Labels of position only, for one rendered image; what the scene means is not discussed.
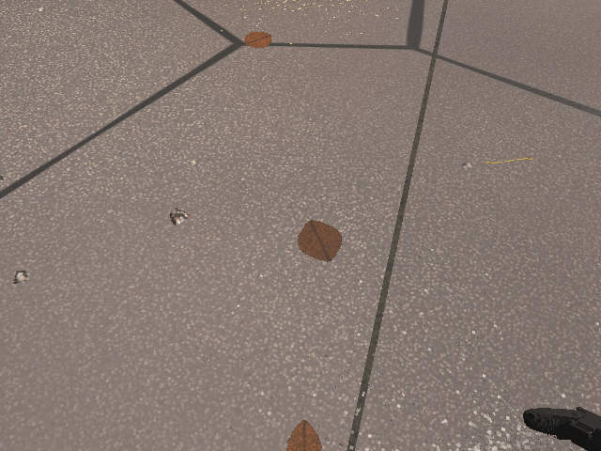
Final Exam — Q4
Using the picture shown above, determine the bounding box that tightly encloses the robot right hand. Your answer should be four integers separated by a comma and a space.
523, 407, 601, 451

